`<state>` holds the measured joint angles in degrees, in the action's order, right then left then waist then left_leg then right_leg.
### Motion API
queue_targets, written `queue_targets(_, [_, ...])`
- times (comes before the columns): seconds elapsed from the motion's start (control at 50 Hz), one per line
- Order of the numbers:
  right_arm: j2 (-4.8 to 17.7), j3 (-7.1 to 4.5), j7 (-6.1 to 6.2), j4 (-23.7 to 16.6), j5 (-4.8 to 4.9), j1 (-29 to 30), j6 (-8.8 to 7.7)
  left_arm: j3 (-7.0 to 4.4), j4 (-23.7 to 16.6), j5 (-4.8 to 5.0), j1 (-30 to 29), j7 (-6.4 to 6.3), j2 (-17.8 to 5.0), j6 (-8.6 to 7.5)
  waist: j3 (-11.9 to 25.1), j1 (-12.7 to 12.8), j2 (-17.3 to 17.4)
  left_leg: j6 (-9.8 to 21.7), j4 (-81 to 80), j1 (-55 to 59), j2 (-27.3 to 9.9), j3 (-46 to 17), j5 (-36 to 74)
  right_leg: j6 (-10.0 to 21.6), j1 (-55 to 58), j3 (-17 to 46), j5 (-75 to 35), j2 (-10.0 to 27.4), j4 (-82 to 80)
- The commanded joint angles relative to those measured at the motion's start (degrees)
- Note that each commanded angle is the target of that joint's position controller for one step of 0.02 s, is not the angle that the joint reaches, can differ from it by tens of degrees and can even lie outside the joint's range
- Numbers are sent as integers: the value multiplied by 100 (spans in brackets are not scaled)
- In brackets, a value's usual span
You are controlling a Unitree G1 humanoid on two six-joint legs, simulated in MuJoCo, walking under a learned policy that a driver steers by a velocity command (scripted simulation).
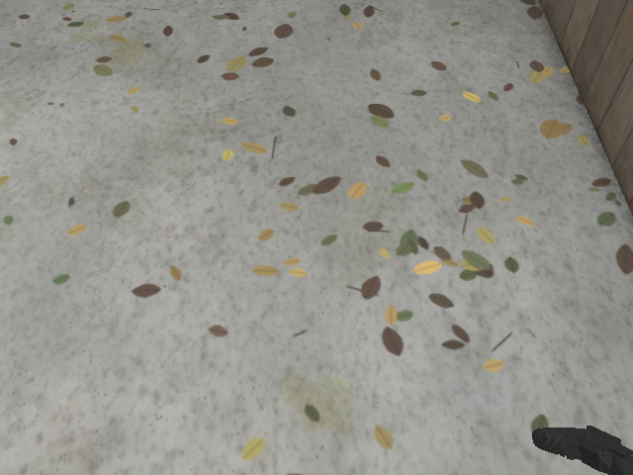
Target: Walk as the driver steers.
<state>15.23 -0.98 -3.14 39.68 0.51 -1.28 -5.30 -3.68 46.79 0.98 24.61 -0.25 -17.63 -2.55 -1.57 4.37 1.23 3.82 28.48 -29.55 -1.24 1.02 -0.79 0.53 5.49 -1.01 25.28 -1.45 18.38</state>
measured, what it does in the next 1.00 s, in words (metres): walks ahead: right foot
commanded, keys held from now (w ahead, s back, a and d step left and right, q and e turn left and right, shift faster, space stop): w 0.46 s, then w+q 0.54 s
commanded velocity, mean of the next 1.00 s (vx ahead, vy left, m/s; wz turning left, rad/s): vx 0.50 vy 0.00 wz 0.19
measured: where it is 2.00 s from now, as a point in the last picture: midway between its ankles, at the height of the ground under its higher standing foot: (286, 261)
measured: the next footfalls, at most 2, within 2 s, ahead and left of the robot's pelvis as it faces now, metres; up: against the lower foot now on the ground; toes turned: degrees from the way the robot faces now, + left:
right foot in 0.54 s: +0.48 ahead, -0.13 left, +0.00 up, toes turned -1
left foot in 1.06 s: +0.73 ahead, +0.16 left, +0.00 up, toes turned +20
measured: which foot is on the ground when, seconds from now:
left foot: down 0.00-0.54, up 0.56-1.00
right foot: down 0.00-0.00, up 0.02-0.52, down 0.54-1.00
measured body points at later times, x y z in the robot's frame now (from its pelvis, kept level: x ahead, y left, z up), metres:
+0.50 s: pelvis +0.29 -0.01 +0.01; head +0.32 -0.01 +0.46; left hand +0.52 +0.22 -0.07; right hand +0.28 -0.29 -0.12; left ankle +0.14 +0.11 -0.72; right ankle +0.45 -0.13 -0.71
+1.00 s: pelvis +0.56 +0.00 +0.01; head +0.59 +0.02 +0.46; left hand +0.52 +0.29 -0.12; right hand +0.81 -0.18 -0.08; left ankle +0.69 +0.16 -0.69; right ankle +0.45 -0.13 -0.72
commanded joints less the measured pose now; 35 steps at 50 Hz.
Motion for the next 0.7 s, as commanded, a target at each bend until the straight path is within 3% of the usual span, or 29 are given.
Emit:
queue_targets(0.02, [1739,-583,143,133,-138,-2190,-13,12,-531,-117,358,-43,-323,-55,2073,-1017,488,1114,275,4611,-1465,-2101,-391,197,-2693,47,-3129,464,4040])
queue_targets(0.04, [1602,-550,95,252,-43,-2429,-3,113,-429,-72,646,-4,-65,-170,2682,-949,1385,1607,-718,5439,-2105,-4322,-1597,28,-4007,692,824,-303,5249])
queue_targets(0.06, [1166,-421,115,232,37,-2195,2,-33,-514,92,-11,39,-662,-250,1910,-1097,888,1307,-1018,4979,-1921,-3940,-2267,84,-4684,977,719,45,5713])
queue_targets(0.08, [1029,-375,140,181,37,-1764,17,-56,-681,162,-520,50,-777,-302,1119,-992,572,1098,-1158,4134,-1749,-3133,-2042,139,-4877,734,170,351,5557])
queue_targets(0.1, [906,-335,152,141,-12,-1421,26,-46,-730,80,-800,26,-731,-323,649,-834,191,1007,-1299,3301,-1546,-2567,-1456,132,-4722,581,-310,597,5241])
queue_targets(0.12, [765,-292,142,107,-87,-1214,9,-71,-717,6,-819,18,-682,-294,390,-638,197,958,-1477,2688,-1339,-2145,-905,109,-4426,579,-646,782,4932])
queue_targets(0.14, [693,-273,136,100,-137,-1115,-15,-66,-672,-6,-660,24,-587,-239,397,-476,326,962,-1636,2342,-1224,-1926,-623,76,-4084,607,-843,876,4813])
queue_targets(0.2, [779,-306,140,234,-64,-1126,-113,-16,-636,-48,-592,-7,-342,-94,238,-324,296,1101,-2003,1884,-1119,-1331,16,-101,-3981,498,-1139,959,4368])
queue_targets(0.26, [904,-338,212,383,-48,-1309,-94,21,-814,-93,-1198,-11,-267,-108,4,-463,176,1022,-2137,1980,-975,-874,429,-227,-4325,435,-2056,988,3367])
queue_targets(0.32, [1005,-348,260,495,-1,-1541,-39,90,-942,-69,-1826,65,-107,-195,-112,-707,147,818,-2156,2051,-777,-480,396,-203,-4060,240,-2987,801,2132])
queue_targets(0.38, [1118,-371,272,686,43,-1927,33,107,-1101,-15,-2365,158,-114,-248,-235,-934,135,809,-2059,2471,-965,-532,203,-152,-4049,169,-3185,658,1521])
queue_targets(0.44, [1169,-402,307,830,70,-2082,148,82,-1248,-6,-2636,258,-216,-289,-292,-914,181,729,-1729,3142,-1266,-658,519,44,-4235,231,-2707,581,1171])
queue_targets(0.48, [1222,-432,338,874,84,-2064,213,34,-1233,-25,-2462,287,-341,-306,-163,-736,256,624,-1352,3379,-1353,-752,1177,197,-3855,191,-2246,469,1029])
queue_targets(0.5, [1267,-439,350,866,87,-1961,241,-35,-1147,-40,-2071,271,-461,-319,63,-467,311,550,-882,3350,-1260,-724,2000,298,-3237,66,-2095,306,914])
queue_targets(0.52, [1177,-396,354,841,64,-1874,269,-169,-905,-55,-1232,224,-696,-327,603,-25,222,404,77,3042,-961,-545,2457,461,-1999,-39,-2260,210,788])
queue_targets(0.54, [863,-261,356,684,-55,-1873,252,-294,-717,-130,-191,153,-1095,-313,1527,367,-215,196,1704,1926,-612,-354,1222,795,-154,822,-2481,1085,1111])
queue_targets(0.56, [150,-55,315,596,-20,-2700,138,-394,-610,-157,97,146,-1539,-272,2329,-11,-1753,-198,3746,-397,414,-186,-2577,1657,1858,3434,-1314,2495,652])
queue_targets(0.58, [747,-184,294,707,115,-2383,55,-248,-660,-112,138,137,-919,-260,2299,278,-1301,-193,4455,-1003,270,-946,-3236,1592,1700,4029,-517,2499,110])
queue_targets(0.6, [1076,-302,284,533,248,-1859,17,-163,-668,-108,-244,111,-694,-265,1373,256,-1000,-160,4602,-1355,8,-906,-2791,1328,997,3130,-604,2337,-35])
queue_targets(0.62, [1026,-300,307,454,220,-1555,12,-122,-679,-120,-613,100,-573,-272,912,90,-659,-183,4419,-1240,-269,-742,-2295,1193,255,2461,-1063,2123,-180])
queue_targets(0.64, [959,-323,321,428,138,-1409,41,-81,-658,-130,-896,111,-407,-293,524,-61,-559,-223,4120,-1088,-422,-725,-1964,1120,-374,1948,-1492,1916,-390])
queue_targets(0.7, [621,-326,326,515,148,-1731,268,-76,-555,-168,-1228,125,-268,-424,261,-420,-652,-325,3786,-452,-626,-729,-1527,1082,-1226,1000,-2169,1683,-905])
